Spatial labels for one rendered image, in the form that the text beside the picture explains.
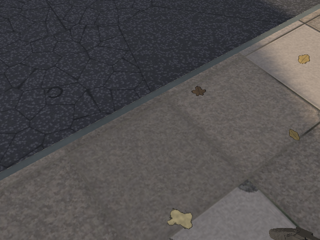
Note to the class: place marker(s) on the right robot hand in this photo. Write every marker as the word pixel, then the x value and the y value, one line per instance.
pixel 291 234

